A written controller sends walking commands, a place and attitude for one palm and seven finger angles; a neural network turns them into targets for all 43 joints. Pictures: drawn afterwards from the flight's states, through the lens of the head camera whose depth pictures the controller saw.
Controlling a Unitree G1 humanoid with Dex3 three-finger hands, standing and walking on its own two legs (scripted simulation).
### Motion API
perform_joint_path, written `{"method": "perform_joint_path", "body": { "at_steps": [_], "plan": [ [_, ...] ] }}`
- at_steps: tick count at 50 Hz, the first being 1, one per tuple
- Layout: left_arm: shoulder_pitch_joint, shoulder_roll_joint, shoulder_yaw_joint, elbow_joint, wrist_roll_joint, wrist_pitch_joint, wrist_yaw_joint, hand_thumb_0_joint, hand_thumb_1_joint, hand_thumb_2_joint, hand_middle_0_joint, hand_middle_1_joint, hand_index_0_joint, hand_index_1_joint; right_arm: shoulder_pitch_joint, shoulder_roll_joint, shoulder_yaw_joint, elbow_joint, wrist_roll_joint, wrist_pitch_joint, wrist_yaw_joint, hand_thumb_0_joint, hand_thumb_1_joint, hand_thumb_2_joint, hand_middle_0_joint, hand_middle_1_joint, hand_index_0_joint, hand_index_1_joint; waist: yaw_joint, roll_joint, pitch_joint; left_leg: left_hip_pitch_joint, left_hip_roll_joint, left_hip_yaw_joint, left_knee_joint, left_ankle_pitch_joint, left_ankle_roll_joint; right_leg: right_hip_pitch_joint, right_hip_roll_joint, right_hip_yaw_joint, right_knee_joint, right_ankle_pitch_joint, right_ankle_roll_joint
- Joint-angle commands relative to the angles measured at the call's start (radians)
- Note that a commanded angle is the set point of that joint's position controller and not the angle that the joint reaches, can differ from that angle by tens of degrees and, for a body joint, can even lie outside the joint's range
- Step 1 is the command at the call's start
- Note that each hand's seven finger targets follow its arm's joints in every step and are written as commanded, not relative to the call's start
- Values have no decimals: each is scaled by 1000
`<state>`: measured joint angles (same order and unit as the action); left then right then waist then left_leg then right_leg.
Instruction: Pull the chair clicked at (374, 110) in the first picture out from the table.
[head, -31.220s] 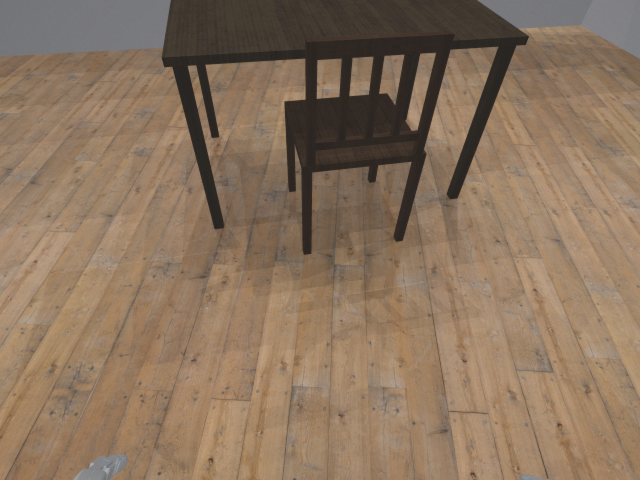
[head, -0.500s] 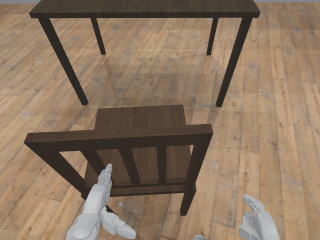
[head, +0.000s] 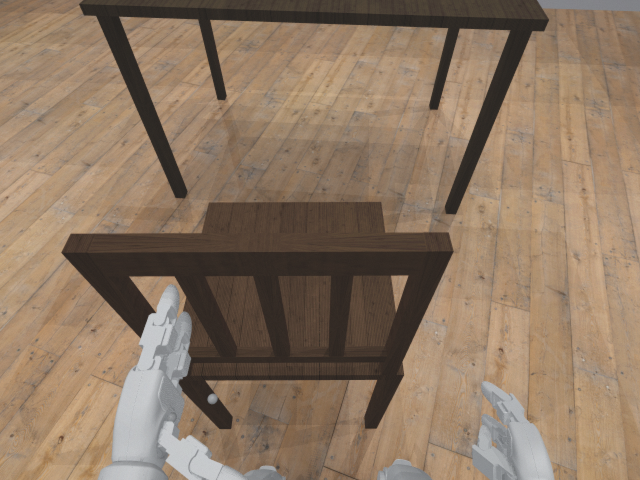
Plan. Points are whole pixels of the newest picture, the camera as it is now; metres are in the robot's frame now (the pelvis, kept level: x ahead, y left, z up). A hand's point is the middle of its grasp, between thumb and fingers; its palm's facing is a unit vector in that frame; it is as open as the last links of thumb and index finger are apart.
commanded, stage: draw the hand back to the body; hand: left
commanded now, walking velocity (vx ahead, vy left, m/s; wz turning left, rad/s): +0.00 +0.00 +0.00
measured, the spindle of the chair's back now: (275, 317) +0.34 +0.09 -0.03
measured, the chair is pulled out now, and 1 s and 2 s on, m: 0.62 0.62 0.62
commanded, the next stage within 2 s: step back with the hand held close in 1.36 s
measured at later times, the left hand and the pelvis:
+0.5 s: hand (117, 389) +0.19 +0.20 +0.11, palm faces +0.23 -0.92 -0.32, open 15.9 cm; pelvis +0.02 +0.00 +0.04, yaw +0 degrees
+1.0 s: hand out of the picture +0.23 +0.26 +0.23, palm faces +0.48 -0.76 -0.44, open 9.1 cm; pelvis +0.04 +0.00 +0.07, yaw -1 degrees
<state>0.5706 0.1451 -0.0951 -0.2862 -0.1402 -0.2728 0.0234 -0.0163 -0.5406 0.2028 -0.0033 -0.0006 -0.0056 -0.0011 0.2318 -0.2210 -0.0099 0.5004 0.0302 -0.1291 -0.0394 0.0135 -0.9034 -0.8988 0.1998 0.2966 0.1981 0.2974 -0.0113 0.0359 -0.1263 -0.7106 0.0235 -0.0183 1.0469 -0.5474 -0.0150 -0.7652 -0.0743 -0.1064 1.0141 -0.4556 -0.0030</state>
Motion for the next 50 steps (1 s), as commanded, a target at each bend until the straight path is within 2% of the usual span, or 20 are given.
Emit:
{"method": "perform_joint_path", "body": {
  "at_steps": [1,2,4,6,9,10,14,15,16,18,19,24,29,33,36,41,44,47,49,50],
  "plan": [
    [58,76,53,-114,16,-200,-76,0,-550,200,0,0,0,0,-93,-107,-68,-132,9,-44,24,0,-900,-900,200,300,200,300,-10,-46,-130,-27,-15,-13,-109,254,7,105,33,42,-86,163,-15],
    [90,78,46,-122,16,-179,-98,0,-550,200,0,0,0,0,-101,-110,-65,-157,15,-32,25,0,-900,-900,200,300,200,300,-3,-31,-134,-24,-17,-4,-129,224,9,131,31,48,-106,133,-14],
    [121,118,97,-160,-8,-108,-124,0,-550,200,0,0,0,0,-121,-115,-68,-193,27,-9,15,0,-900,-900,200,300,200,300,14,-28,-167,-3,-18,3,-162,197,16,207,25,62,-145,100,-12],
    [62,168,153,-270,-40,-57,-126,0,-550,200,0,0,0,0,-127,-114,-57,-218,37,6,-8,0,-900,-900,200,300,200,300,8,-48,-179,15,-20,3,-187,172,22,243,21,66,-178,64,-4],
    [17,215,240,-389,-93,-43,-92,0,-550,200,0,0,0,0,-123,-97,-45,-206,41,-7,-41,0,-900,-900,200,300,200,300,6,-54,-176,49,-18,-5,-202,197,26,280,26,68,-216,82,-2],
    [13,207,253,-394,-107,-49,-85,0,-514,218,-5,-8,-5,-8,-110,-92,-40,-196,42,-13,-47,0,-900,-900,200,300,200,300,2,-69,-162,55,-18,-7,-211,200,25,281,28,61,-227,82,0],
    [15,176,245,-319,-128,-63,-117,0,-369,287,-25,-37,-25,-37,-96,-101,-39,-144,45,-47,-50,0,-900,-900,200,300,200,300,-20,-54,-104,104,-12,-14,-228,253,25,274,32,44,-258,151,4],
    [126,316,290,-242,29,63,12,0,-332,305,-30,-45,-30,-45,-77,-96,-47,-154,26,-8,-69,0,-900,-900,200,300,200,300,61,-2,-137,169,24,-5,-290,273,17,372,-8,86,-293,185,-23],
    [121,212,222,-308,41,113,55,0,-296,322,-35,-53,-35,-53,-65,-86,-34,-179,22,6,-70,0,-900,-900,200,300,200,300,25,11,-75,186,15,-3,-319,280,16,377,-13,61,-314,222,-19],
    [127,167,196,-266,57,162,89,0,-224,357,-45,-68,-45,-68,-89,-87,-35,-159,21,23,-71,0,-900,-900,200,300,200,300,21,4,-6,212,19,-2,-348,280,14,383,-12,49,-343,227,-16],
    [115,191,214,-252,64,181,104,0,-188,375,-50,-75,-50,-75,-100,-90,-34,-153,24,32,-74,0,-900,-900,200,300,200,300,26,-24,2,226,21,-6,-361,297,16,408,-8,50,-367,235,-18],
    [-14,331,322,-358,82,194,161,0,-6,462,-75,-113,-75,-113,-122,-101,-16,-131,9,13,-88,0,-900,-900,200,300,200,300,39,-9,9,341,19,-14,-449,329,21,511,-10,48,-447,265,-21],
    [-64,336,357,-372,85,201,178,0,175,550,-100,-150,-100,-150,-136,-100,-4,-96,7,-20,-83,0,-900,-900,200,300,200,300,45,74,47,441,17,-15,-529,394,17,568,-2,45,-502,327,-26],
    [-33,299,374,-301,81,199,174,0,320,620,-120,-180,-120,-180,-147,-97,-10,-72,0,-22,-70,0,-900,-900,200,300,200,300,50,7,82,489,26,-4,-573,443,18,598,6,39,-533,380,-18],
    [-42,308,406,-286,81,192,168,0,429,673,-135,-202,-135,-202,-159,-103,-16,-59,-2,-15,-61,0,-900,-900,200,300,200,300,55,-16,86,510,29,-1,-603,477,19,633,10,42,-551,414,-19],
    [-77,371,496,-334,78,175,168,0,610,760,-160,-240,-160,-240,-173,-105,-21,-47,-8,-14,-53,0,-900,-900,200,300,200,300,65,-14,48,555,32,4,-624,552,22,693,11,50,-570,497,-20],
    [-120,418,554,-373,79,168,173,0,719,813,-175,-262,-175,-262,-180,-104,-21,-33,-8,-22,-49,0,-900,-900,200,300,200,300,69,56,38,576,30,9,-627,581,19,716,11,60,-585,528,-24],
    [-135,419,576,-389,77,161,177,0,827,865,-190,-285,-190,-285,-174,-100,-21,-25,-8,-30,-45,0,-900,-900,200,300,200,300,68,82,18,614,34,12,-633,633,18,724,9,54,-587,552,-21],
    [-152,426,596,-366,73,166,178,0,900,900,-200,-300,-200,-300,-180,-105,-23,-13,-5,-27,-43,0,-900,-900,200,300,200,300,66,68,48,602,36,11,-639,631,14,724,15,56,-598,552,-24],
    [-129,383,567,-311,74,170,172,0,900,900,-200,-300,-200,-300,-179,-101,-23,-10,-6,-24,-42,0,-900,-900,200,300,200,300,63,41,71,600,37,15,-647,618,16,713,13,49,-601,542,-19]
  ]
}}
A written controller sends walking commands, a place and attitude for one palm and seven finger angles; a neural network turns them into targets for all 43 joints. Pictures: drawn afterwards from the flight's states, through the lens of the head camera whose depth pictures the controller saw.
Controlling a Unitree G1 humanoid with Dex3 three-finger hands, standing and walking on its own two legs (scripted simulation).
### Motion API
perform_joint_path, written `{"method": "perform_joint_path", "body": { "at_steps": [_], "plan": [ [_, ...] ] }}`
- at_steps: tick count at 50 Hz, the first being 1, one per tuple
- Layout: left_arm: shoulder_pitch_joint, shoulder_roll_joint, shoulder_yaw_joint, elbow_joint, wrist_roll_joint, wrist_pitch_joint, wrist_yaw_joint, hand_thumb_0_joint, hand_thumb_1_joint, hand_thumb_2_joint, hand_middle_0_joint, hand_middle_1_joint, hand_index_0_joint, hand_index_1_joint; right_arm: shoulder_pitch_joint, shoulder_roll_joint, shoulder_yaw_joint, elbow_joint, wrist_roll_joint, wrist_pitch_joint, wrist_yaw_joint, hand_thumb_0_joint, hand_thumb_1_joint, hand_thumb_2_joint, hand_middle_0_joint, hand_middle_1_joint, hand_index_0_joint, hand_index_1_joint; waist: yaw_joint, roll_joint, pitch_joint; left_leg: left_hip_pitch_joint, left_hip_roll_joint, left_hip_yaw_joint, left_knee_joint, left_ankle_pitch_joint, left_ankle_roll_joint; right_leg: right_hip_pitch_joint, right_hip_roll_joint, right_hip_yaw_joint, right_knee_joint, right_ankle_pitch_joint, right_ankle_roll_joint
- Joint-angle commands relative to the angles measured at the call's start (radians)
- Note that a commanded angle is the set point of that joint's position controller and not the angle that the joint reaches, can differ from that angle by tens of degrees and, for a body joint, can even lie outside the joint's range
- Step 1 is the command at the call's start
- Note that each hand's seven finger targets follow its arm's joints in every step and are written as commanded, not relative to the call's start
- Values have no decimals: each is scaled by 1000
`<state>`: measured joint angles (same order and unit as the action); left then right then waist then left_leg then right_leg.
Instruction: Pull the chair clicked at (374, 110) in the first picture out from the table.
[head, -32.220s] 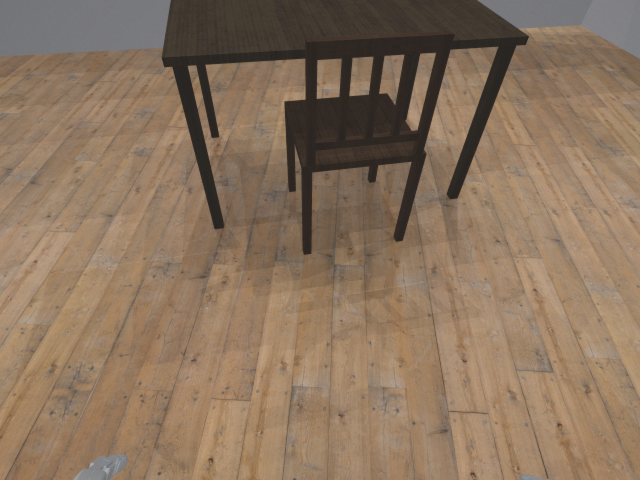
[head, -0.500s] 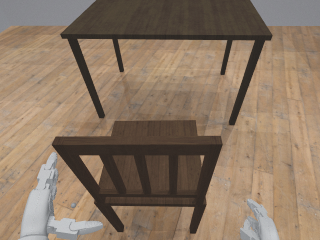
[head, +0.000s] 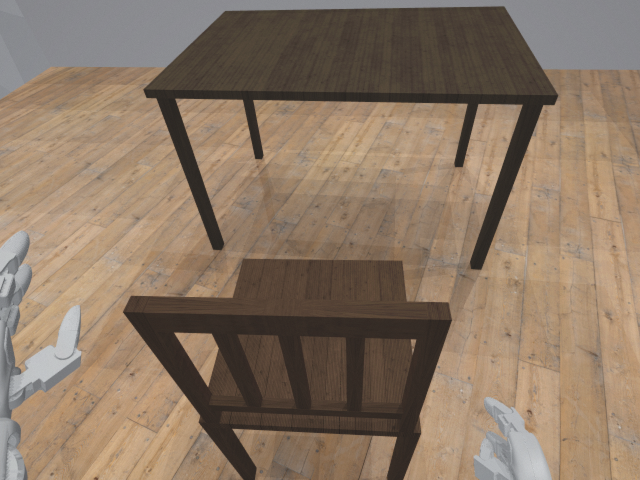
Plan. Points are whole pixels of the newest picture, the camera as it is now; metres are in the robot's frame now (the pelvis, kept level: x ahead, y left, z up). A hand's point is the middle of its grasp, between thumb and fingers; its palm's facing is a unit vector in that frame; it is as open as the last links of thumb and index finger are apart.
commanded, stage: draw the hand back to the body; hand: left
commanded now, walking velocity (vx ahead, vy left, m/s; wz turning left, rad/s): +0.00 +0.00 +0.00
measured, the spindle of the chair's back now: (297, 371) +0.30 +0.09 -0.10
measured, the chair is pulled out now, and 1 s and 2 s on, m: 0.62 0.62 0.62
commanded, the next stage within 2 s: step back with the hand held close in 0.36 s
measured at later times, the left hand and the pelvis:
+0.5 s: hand (59, 352) +0.18 +0.26 +0.16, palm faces +0.50 -0.76 -0.41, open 7.4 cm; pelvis -0.01 +0.00 +0.00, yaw -1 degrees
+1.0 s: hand (29, 399) +0.13 +0.27 +0.16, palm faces +0.43 -0.76 -0.50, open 7.4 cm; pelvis -0.07 +0.01 +0.00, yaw -1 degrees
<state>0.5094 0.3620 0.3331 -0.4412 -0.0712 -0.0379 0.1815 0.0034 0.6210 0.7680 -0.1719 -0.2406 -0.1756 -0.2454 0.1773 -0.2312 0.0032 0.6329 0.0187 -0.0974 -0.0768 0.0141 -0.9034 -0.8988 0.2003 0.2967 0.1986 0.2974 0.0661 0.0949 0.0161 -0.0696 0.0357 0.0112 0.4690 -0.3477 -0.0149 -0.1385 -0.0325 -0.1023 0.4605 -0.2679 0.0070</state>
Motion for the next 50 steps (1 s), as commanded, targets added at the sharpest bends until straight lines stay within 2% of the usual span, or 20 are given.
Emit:
{"method": "perform_joint_path", "body": {
  "at_steps": [1,3,5,8,9,10,12,14,19,23,24,25,26,28,30,35,39,43,45,50],
  "plan": [
    [-52,139,117,-126,2,-63,10,0,900,900,-200,-300,-200,-300,-124,-95,-42,-141,6,-48,-3,0,-900,-900,200,300,200,300,-18,-54,-47,-46,29,-11,-71,410,18,74,-27,42,-51,350,-27],
    [-37,112,94,-84,0,-58,0,0,900,900,-200,-300,-200,-300,-126,-102,-49,-142,8,-34,2,0,-900,-900,200,300,200,300,-19,-93,-37,-52,31,-10,-79,394,23,68,-27,39,-55,335,-23],
    [-41,108,83,-85,0,-61,-6,0,900,900,-200,-300,-200,-300,-130,-105,-51,-143,9,-27,5,0,-900,-900,200,300,200,300,-18,-84,-39,-54,29,-10,-82,393,25,73,-27,42,-58,333,-24],
    [-64,168,123,-162,4,-76,-2,0,900,900,-200,-300,-200,-300,-138,-107,-55,-153,6,-32,4,0,-900,-900,200,300,200,300,-8,-70,-104,-34,26,-11,-81,398,26,101,-31,46,-51,340,-22],
    [-85,208,151,-197,4,-82,2,0,900,900,-200,-300,-200,-300,-141,-110,-53,-150,4,-38,2,0,-900,-900,200,300,200,300,-6,-33,-118,-32,22,-16,-79,394,24,113,-31,53,-50,341,-27],
    [-91,204,147,-238,7,-88,3,0,900,900,-200,-300,-200,-300,-138,-104,-49,-155,2,-46,3,0,-900,-900,200,300,200,300,-5,0,-138,-25,20,-18,-78,412,22,121,-33,54,-46,347,-29],
    [-62,207,155,-240,7,-87,8,0,900,900,-200,-300,-200,-300,-139,-98,-46,-156,4,-54,2,0,-900,-900,200,300,200,300,-1,-11,-155,-16,21,-18,-76,426,22,126,-31,52,-46,354,-28],
    [-77,223,169,-260,9,-82,12,0,900,900,-200,-300,-200,-300,-139,-97,-44,-147,4,-62,-1,0,-900,-900,200,300,200,300,-7,24,-137,-20,21,-16,-72,419,17,118,-28,57,-54,353,-32],
    [-80,160,127,-158,5,-68,8,0,900,900,-200,-300,-200,-300,-140,-100,-45,-137,12,-55,-4,0,-900,-900,200,300,200,300,-18,-8,-22,-63,26,-14,-99,321,16,60,-21,52,-77,254,-30],
    [-76,144,111,-122,2,-73,1,0,900,900,-200,-300,-200,-300,-138,-106,-47,-145,11,-49,-1,0,-900,-900,200,300,200,300,-15,-60,-17,-73,26,-19,-111,265,23,50,-22,48,-79,198,-25],
    [-124,134,78,-171,3,-78,-4,0,900,900,-200,-300,-200,-300,-146,-110,-43,-151,10,-54,1,0,-900,-900,200,300,200,300,-20,-25,-15,-73,22,-19,-111,256,22,50,-23,55,-82,190,-27],
    [-288,336,255,-267,0,-131,-3,0,900,900,-200,-300,-200,-300,-106,-122,-55,-176,18,-43,1,0,-900,-900,200,300,200,300,-36,-42,49,-129,52,-15,-88,175,41,-29,-75,175,-132,264,-26],
    [-210,263,217,-180,4,-139,-9,0,900,900,-200,-300,-200,-300,-109,-104,-54,-158,14,-40,1,0,-900,-900,200,300,200,300,-46,-84,24,-126,43,-27,-71,149,40,-12,-97,179,-137,266,-33],
    [-95,194,167,-144,7,-131,-15,0,900,900,-200,-300,-200,-300,-116,-106,-52,-174,8,-25,8,0,-900,-900,200,300,200,300,-47,-100,-12,-109,44,-30,-67,179,37,-6,-106,182,-125,273,-33],
    [-22,177,163,-151,7,-135,-15,0,900,900,-200,-300,-200,-300,-121,-104,-55,-180,8,-13,9,0,-900,-900,200,300,200,300,-44,-44,-66,-103,57,-27,-78,229,38,23,-106,166,-91,306,-28],
    [91,188,187,-196,11,-129,1,0,900,900,-200,-300,-200,-300,-129,-96,-66,-206,11,25,7,0,-900,-900,200,300,200,300,-45,-51,-168,-118,90,-46,-67,396,36,68,-101,124,-14,400,-17],
    [77,249,231,-272,10,-134,16,0,900,900,-200,-300,-200,-300,-133,-92,-75,-207,17,33,-7,0,-900,-900,200,300,200,300,-49,-56,-186,-152,102,-63,-47,415,34,59,-108,125,17,426,-19],
    [77,232,221,-298,6,-140,21,0,900,900,-200,-300,-200,-300,-123,-89,-71,-209,12,21,-14,0,-900,-900,200,300,200,300,-46,-33,-168,-192,115,-78,-50,369,37,14,-91,119,40,345,-12],
    [86,221,216,-280,7,-137,26,0,900,900,-200,-300,-200,-300,-118,-86,-70,-199,10,16,-19,0,-900,-900,200,300,200,300,-47,12,-151,-228,124,-82,-63,315,42,8,-86,114,44,284,-8],
    [70,192,186,-250,12,-130,30,0,900,900,-200,-300,-200,-300,-92,-92,-69,-190,7,8,-18,0,-900,-900,200,300,200,300,-53,-33,-109,-311,98,-76,-44,92,40,-32,-95,156,-4,159,-18]
  ]
}}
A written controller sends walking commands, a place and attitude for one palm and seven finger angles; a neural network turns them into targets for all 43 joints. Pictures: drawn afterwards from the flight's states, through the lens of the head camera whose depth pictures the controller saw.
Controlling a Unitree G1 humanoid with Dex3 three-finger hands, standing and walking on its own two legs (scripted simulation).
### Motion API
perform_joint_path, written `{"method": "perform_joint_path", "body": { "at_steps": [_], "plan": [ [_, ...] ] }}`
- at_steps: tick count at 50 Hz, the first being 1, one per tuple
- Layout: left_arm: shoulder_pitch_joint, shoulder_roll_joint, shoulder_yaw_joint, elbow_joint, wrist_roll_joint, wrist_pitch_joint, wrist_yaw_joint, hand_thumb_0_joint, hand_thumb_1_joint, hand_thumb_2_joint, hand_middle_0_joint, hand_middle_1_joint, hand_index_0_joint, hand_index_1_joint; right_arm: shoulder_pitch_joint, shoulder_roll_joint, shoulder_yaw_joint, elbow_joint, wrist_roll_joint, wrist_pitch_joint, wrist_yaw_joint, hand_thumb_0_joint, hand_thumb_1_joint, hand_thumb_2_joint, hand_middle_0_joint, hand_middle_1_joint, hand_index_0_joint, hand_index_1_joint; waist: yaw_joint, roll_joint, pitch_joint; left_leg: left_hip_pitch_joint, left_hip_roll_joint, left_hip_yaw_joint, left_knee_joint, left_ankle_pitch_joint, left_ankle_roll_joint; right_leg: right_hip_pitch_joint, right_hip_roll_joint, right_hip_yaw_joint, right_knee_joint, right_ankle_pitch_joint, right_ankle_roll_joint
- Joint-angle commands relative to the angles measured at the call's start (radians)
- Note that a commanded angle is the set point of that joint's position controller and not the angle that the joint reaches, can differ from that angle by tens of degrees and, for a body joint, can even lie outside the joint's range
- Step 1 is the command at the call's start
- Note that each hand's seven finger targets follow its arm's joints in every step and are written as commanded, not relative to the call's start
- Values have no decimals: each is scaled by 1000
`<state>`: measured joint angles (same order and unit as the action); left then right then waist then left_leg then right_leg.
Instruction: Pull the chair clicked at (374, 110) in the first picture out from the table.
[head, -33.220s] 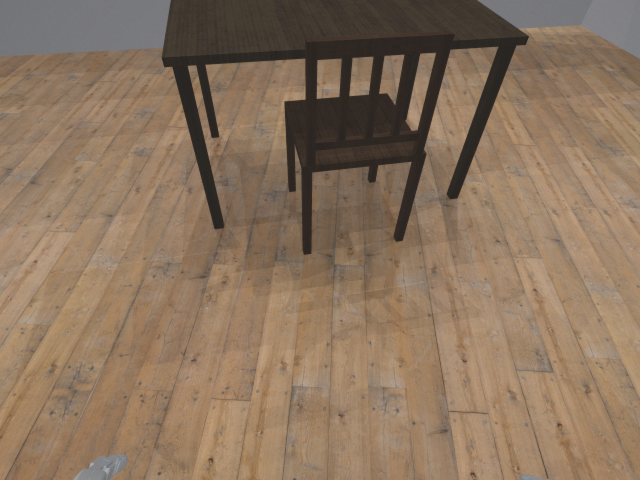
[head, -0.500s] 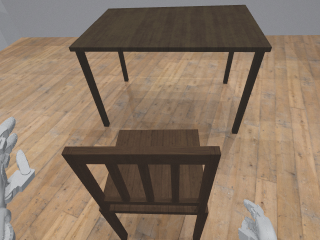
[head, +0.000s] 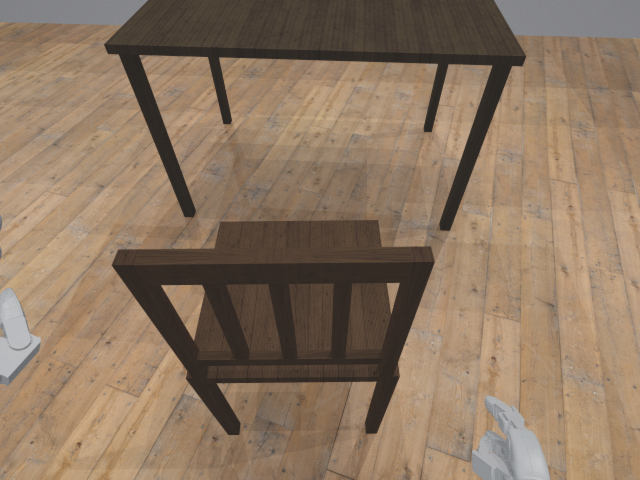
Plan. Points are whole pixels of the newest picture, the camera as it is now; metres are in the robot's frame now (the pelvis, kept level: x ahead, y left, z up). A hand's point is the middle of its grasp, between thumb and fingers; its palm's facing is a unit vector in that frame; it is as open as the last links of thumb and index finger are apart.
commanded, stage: step back with the hand held close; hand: left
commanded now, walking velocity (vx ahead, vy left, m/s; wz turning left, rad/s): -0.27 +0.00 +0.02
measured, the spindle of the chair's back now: (284, 321) +0.37 +0.09 -0.10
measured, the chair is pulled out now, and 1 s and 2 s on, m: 0.62 0.62 0.62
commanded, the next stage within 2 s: stop stepping back and stand still in 1.22 s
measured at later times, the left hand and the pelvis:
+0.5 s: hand out of the picture +0.15 +0.27 +0.17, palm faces +0.49 -0.70 -0.51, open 7.4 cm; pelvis -0.04 +0.00 -0.01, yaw +1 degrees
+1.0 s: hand (19, 431) +0.12 +0.23 +0.18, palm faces +0.38 -0.76 -0.52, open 7.4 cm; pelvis -0.09 -0.02 +0.00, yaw -1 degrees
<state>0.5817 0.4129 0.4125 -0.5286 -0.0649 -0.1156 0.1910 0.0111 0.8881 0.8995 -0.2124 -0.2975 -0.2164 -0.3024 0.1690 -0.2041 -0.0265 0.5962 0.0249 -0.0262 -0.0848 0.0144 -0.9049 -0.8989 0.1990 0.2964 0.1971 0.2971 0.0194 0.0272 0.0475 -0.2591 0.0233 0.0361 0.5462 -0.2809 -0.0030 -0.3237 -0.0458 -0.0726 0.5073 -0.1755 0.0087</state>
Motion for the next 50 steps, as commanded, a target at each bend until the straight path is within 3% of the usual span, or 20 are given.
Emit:
{"method": "perform_joint_path", "body": {
  "at_steps": [1,3,8,10,18,23,26,28,29,32,33,35,36,37,38,40,42,46,49,50],
  "plan": [
    [-21,153,111,-165,10,-53,22,0,900,900,-200,-300,-200,-300,-84,-122,-39,-155,-1,-64,-9,0,-900,-900,200,300,200,300,-6,11,-119,-137,102,-100,-115,-26,28,123,-84,144,-76,13,-20],
    [-50,160,110,-152,14,-52,25,0,900,900,-200,-300,-200,-300,-74,-121,-35,-153,-6,-64,-7,0,-900,-900,200,300,200,300,-9,-40,-93,-151,79,-94,-94,-135,28,69,-102,178,-138,-127,-26],
    [-106,179,104,-181,28,-64,33,0,900,900,-200,-300,-200,-300,-72,-132,-20,-165,-11,-76,-8,0,-900,-900,200,300,200,300,-12,-22,-55,-170,79,-111,-104,-248,39,-16,-100,179,-197,-374,-22],
    [-102,187,117,-206,30,-72,38,0,900,900,-200,-300,-200,-300,-70,-134,-18,-167,-12,-82,-13,0,-900,-900,200,300,200,300,-10,51,-68,-217,102,-135,-162,-273,49,47,-73,146,-143,-336,-11],
    [-16,189,169,-254,28,-108,33,0,900,900,-200,-300,-200,-300,-77,-134,-33,-164,-12,-118,-4,0,-900,-900,200,300,200,300,0,163,-154,-355,179,-180,-197,-118,68,247,-24,74,103,30,-3],
    [-38,175,176,-210,29,-127,26,0,900,900,-200,-300,-200,-300,-54,-131,-45,-142,-7,-133,-1,0,-900,-900,200,300,200,300,-6,59,-112,-468,156,-155,-132,-288,66,244,-45,132,110,-21,-20],
    [-70,182,154,-188,29,-127,32,0,900,900,-200,-300,-200,-300,-35,-127,-50,-115,-22,-131,5,0,-900,-900,200,300,200,300,-16,-104,-105,-269,28,-89,93,-288,20,-10,-169,312,-172,-229,-85],
    [-93,195,137,-185,27,-119,38,0,900,900,-200,-300,-200,-300,-46,-115,-45,-94,-29,-124,15,0,-900,-900,200,300,200,300,-19,-207,-139,-128,-5,-64,271,-210,4,-107,-278,372,-304,-365,-132],
    [-91,209,147,-176,29,-114,43,0,900,900,-200,-300,-200,-300,-55,-115,-45,-81,-32,-116,15,0,-900,-900,200,300,200,300,-18,-217,-148,-111,-4,-66,303,-179,3,-96,-299,365,-312,-318,-152],
    [-59,213,163,-205,33,-129,38,0,900,900,-200,-300,-200,-300,-79,-100,-25,-90,-29,-98,11,0,-900,-900,200,300,200,300,-20,-197,-172,-51,5,-63,86,-125,15,-41,-229,202,-215,-163,-99],
    [-42,218,176,-216,32,-141,37,0,900,900,-200,-300,-200,-300,-84,-104,-26,-89,-29,-96,7,0,-900,-900,200,300,200,300,-18,-140,-158,-50,25,-75,-41,-104,25,-29,-183,166,-162,-157,-70],
    [-10,210,189,-251,40,-169,37,0,900,900,-200,-300,-200,-300,-96,-123,-32,-95,-33,-100,0,0,-900,-900,200,300,200,300,-12,145,-145,-162,198,-255,-224,2,91,34,-36,79,85,-124,-10],
    [-5,210,199,-253,41,-173,33,0,900,900,-200,-300,-200,-300,-99,-113,-40,-98,-31,-112,1,0,-900,-900,200,300,200,300,-20,226,-150,-226,290,-295,-233,106,119,61,6,47,236,-130,3],
    [-24,214,206,-282,32,-178,23,0,900,900,-200,-300,-200,-300,-88,-106,-43,-98,-36,-128,3,0,-900,-900,200,300,200,300,-31,272,-180,-307,332,-296,-279,64,136,104,13,70,388,-257,2],
    [-39,216,214,-301,29,-182,25,0,900,900,-200,-300,-200,-300,-83,-110,-51,-92,-44,-140,0,0,-900,-900,200,300,200,300,-34,278,-146,-316,334,-282,-254,178,149,71,16,93,434,-282,-3],
    [-38,166,155,-322,15,-188,9,0,900,900,-200,-300,-200,-300,-50,-113,-61,-69,-46,-163,12,0,-900,-900,200,300,200,300,-27,215,-151,-80,302,-239,-123,607,138,-34,8,89,321,-248,-10],
    [-11,156,145,-316,16,-206,-6,0,900,900,-200,-300,-200,-300,-29,-124,-74,-47,-36,-190,30,0,-900,-900,200,300,200,300,-15,231,-214,164,265,-195,-56,849,110,-93,11,49,184,-186,-25],
    [5,173,159,-251,10,-212,-23,0,900,900,-200,-300,-200,-300,-55,-124,-64,-20,-51,-205,37,0,-900,-900,200,300,200,300,-18,241,-208,213,260,-211,-42,817,85,-24,13,50,-58,-87,-22],
    [29,217,211,-231,14,-230,-36,0,900,900,-200,-300,-200,-300,-83,-123,-62,-25,-49,-193,38,0,-900,-900,200,300,200,300,0,179,-229,156,213,-177,2,625,51,101,13,9,-219,104,-13],
    [34,217,211,-238,12,-235,-41,0,900,900,-200,-300,-200,-300,-82,-115,-56,-44,-43,-177,44,0,-900,-900,200,300,200,300,3,108,-264,133,178,-139,40,543,33,157,0,13,-233,243,-13]
  ]
}}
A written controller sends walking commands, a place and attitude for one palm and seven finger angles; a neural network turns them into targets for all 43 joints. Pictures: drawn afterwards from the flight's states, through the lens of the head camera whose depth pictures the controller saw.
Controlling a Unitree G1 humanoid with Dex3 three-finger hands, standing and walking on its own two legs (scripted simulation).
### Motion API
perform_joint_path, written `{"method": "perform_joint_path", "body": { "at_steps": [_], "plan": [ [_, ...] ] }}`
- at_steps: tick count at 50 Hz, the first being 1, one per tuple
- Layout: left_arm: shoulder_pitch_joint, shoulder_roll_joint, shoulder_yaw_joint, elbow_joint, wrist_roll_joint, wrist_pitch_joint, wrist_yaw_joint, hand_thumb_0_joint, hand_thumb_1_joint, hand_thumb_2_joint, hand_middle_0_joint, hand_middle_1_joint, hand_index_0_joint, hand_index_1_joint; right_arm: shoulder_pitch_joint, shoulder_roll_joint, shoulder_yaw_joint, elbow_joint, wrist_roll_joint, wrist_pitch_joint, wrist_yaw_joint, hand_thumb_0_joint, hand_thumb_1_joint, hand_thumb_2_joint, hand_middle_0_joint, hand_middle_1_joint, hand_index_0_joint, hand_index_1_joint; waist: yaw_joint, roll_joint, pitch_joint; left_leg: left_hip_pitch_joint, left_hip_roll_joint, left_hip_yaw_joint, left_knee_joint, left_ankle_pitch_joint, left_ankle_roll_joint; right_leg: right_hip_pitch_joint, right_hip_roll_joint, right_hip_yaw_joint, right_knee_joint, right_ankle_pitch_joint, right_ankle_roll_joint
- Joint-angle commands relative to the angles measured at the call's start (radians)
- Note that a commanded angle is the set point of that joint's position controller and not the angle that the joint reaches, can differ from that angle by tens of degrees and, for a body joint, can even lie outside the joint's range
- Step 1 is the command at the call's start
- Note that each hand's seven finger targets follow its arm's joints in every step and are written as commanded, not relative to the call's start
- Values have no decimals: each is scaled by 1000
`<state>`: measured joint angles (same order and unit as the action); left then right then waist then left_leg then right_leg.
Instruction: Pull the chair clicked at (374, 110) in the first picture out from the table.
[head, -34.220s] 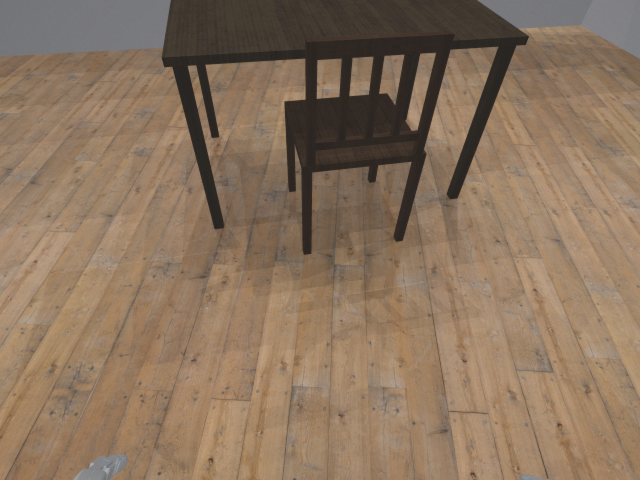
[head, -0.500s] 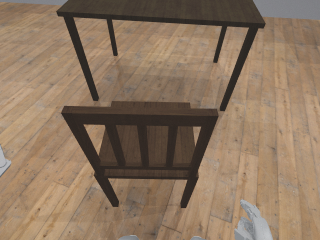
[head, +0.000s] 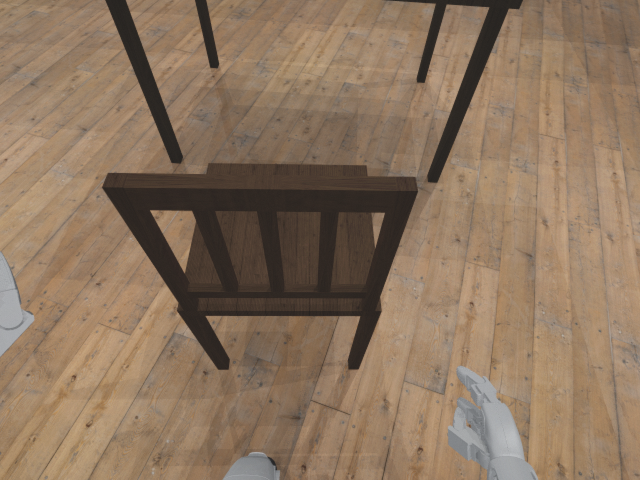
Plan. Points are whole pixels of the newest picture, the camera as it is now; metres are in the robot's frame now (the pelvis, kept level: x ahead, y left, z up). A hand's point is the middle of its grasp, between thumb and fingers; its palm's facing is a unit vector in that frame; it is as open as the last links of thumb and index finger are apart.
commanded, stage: step back with the hand held close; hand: left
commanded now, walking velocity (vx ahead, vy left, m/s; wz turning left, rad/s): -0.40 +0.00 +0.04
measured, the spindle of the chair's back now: (272, 253) +0.45 +0.12 -0.10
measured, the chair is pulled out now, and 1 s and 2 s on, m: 0.62 0.62 0.62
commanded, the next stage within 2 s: stop stepping back and stand still in 0.22 s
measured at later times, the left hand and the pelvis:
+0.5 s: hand out of the picture +0.05 +0.19 +0.18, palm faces +0.41 -0.76 -0.50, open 7.4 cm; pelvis -0.14 -0.05 -0.01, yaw +1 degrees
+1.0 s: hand out of the picture -0.04 +0.17 +0.21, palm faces +0.46 -0.67 -0.58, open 7.4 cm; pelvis -0.23 -0.08 -0.01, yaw +2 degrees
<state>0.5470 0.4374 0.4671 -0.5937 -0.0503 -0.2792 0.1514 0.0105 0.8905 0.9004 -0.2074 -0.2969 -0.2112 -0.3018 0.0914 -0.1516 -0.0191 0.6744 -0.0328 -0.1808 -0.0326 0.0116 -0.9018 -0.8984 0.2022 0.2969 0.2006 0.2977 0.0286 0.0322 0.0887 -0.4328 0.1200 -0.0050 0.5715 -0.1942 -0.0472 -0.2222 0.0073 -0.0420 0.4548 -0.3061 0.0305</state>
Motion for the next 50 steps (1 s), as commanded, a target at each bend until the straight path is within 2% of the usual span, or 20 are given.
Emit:
{"method": "perform_joint_path", "body": {
  "at_steps": [1,3,5,10,13,16,18,23,24,26,29,31,35,37,39,40,41,44,48,50],
  "plan": [
    [72,195,149,-190,2,-72,-8,0,900,900,-200,-300,-200,-300,13,-175,-77,-141,23,-7,-8,0,-900,-900,200,300,200,300,-13,-54,-356,256,12,-13,90,376,45,106,-97,10,-109,570,-64],
    [123,208,175,-131,-15,-69,-10,0,900,900,-200,-300,-200,-300,-13,-163,-92,-182,52,7,-18,0,-900,-900,200,300,200,300,-16,-280,-336,34,-116,27,280,-183,15,135,-319,185,-72,904,-188],
    [189,203,191,-71,-23,-42,6,0,900,900,-200,-300,-200,-300,-47,-126,-72,-198,61,33,-28,0,-900,-900,200,300,200,300,-4,-193,-302,-89,-95,-78,401,-349,25,153,-398,223,-69,870,-228],
    [102,178,148,-110,-6,-37,40,0,900,900,-200,-300,-200,-300,-59,-104,-26,-185,46,61,-70,0,-900,-900,200,300,200,300,-45,-139,-235,105,-86,-1,-212,46,27,112,-188,25,106,699,-72],
    [81,175,114,-193,-18,-61,32,0,900,900,-200,-300,-200,-300,18,-155,-83,-160,36,18,-61,0,-900,-900,200,300,200,300,-35,141,-277,394,242,-231,-177,862,179,-227,-40,58,407,-176,-21],
    [66,169,108,-219,-24,-51,30,0,900,900,-200,-300,-200,-300,13,-159,-74,-144,11,-16,-44,0,-900,-900,200,300,200,300,-39,263,-236,195,248,-192,-193,675,226,-182,-35,115,563,-242,-2],
    [21,156,81,-289,-11,-31,34,0,900,900,-200,-300,-200,-300,24,-179,-80,-163,38,-15,-17,0,-900,-900,200,300,200,300,-36,284,-225,190,167,-105,-158,415,181,-134,-56,77,429,-150,-2],
    [50,202,133,-177,4,7,48,0,900,900,-200,-300,-200,-300,41,-173,-45,-203,56,6,-12,0,-900,-900,200,300,200,300,-28,148,-155,-115,-22,-7,-70,-479,71,159,-34,-27,10,-61,-18],
    [48,236,161,-109,13,11,48,0,900,900,-200,-300,-200,-300,51,-167,-44,-199,51,19,-16,0,-900,-900,200,300,200,300,-30,20,-132,-94,-82,38,70,-481,49,75,-94,47,-91,-135,-48],
    [-47,227,134,-63,12,35,38,0,900,900,-200,-300,-200,-300,61,-185,-70,-206,56,42,-18,0,-900,-900,200,300,200,300,-38,-323,-81,24,-161,13,590,-318,26,-355,-365,529,-379,-645,-167],
    [-87,179,88,72,8,59,2,0,900,900,-200,-300,-200,-300,57,-179,-42,-168,46,76,-19,0,-900,-900,200,300,200,300,-88,-192,-27,109,-123,-9,761,-137,40,-574,-319,278,-300,-523,-143],
    [-73,163,67,117,17,47,2,0,900,900,-200,-300,-200,-300,54,-171,-30,-181,47,72,-27,0,-900,-900,200,300,200,300,-69,-153,-72,100,-121,42,477,-167,55,-419,-249,146,-246,-459,-103],
    [-150,146,31,-17,30,20,28,0,900,900,-200,-300,-200,-300,58,-186,-42,-189,43,19,-26,0,-900,-900,200,300,200,300,-39,-264,-178,152,-117,55,-64,-203,112,-70,-256,128,-116,-212,-78],
    [-146,157,36,-113,41,6,41,0,900,900,-200,-300,-200,-300,91,-186,-44,-192,39,-4,-29,0,-900,-900,200,300,200,300,-39,-55,-187,192,-112,44,-347,-174,134,6,-190,105,37,-176,-58],
    [-82,181,64,-181,46,-14,47,0,900,900,-200,-300,-200,-300,101,-188,-66,-205,39,-28,-31,0,-900,-900,200,300,200,300,-31,268,-151,245,33,-87,-427,-71,187,-104,-23,-27,411,-157,-28],
    [6,196,88,-140,66,-4,38,0,900,900,-200,-300,-200,-300,110,-165,-66,-172,36,-32,-26,0,-900,-900,200,300,200,300,-31,304,-184,250,61,0,-334,196,201,-169,20,-68,637,-151,-19],
    [-90,229,100,-250,39,-32,39,0,900,900,-200,-300,-200,-300,75,-142,-51,-180,27,-29,-21,0,-900,-900,200,300,200,300,-65,459,-93,102,124,-271,-355,23,236,-243,-29,-11,756,-194,-26],
    [-69,237,138,-187,46,-63,22,0,900,900,-200,-300,-200,-300,56,-168,-63,-163,58,-25,5,0,-900,-900,200,300,200,300,-32,149,8,88,135,-177,-260,31,239,-257,-52,36,592,-147,-46],
    [18,184,162,37,32,-40,6,0,900,900,-200,-300,-200,-300,109,-193,-63,-155,58,14,-9,0,-900,-900,200,300,200,300,-35,108,-67,49,58,-82,-43,-89,178,46,-24,-68,50,14,-44],
    [39,153,135,152,20,-27,-3,0,900,900,-200,-300,-200,-300,109,-184,-65,-150,70,37,-4,0,-900,-900,200,300,200,300,-45,-93,-126,-57,-55,-1,252,-214,147,197,-97,63,-81,58,-84]
  ]
}}
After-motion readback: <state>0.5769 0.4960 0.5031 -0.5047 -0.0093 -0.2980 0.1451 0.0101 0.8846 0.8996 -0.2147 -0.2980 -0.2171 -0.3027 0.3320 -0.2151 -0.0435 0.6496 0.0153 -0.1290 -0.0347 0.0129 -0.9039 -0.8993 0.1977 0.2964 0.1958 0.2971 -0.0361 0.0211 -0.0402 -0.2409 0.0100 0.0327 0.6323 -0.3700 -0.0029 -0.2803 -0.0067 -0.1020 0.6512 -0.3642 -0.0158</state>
